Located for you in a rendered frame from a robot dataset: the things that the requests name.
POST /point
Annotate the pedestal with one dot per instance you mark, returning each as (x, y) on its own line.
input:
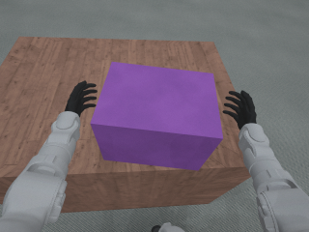
(36, 80)

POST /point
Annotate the left robot hand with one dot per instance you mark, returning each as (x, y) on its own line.
(76, 100)

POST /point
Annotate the robot right forearm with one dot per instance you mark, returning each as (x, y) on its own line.
(264, 168)

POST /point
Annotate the robot left forearm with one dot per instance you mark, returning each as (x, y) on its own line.
(54, 157)

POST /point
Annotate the carton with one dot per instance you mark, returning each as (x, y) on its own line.
(157, 116)

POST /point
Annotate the right robot upper arm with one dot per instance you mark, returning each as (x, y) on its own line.
(283, 210)

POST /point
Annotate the right robot shin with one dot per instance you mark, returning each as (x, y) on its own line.
(165, 225)

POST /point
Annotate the right robot hand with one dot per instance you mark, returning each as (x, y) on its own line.
(245, 108)

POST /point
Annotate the left robot upper arm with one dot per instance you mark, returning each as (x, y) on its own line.
(36, 200)

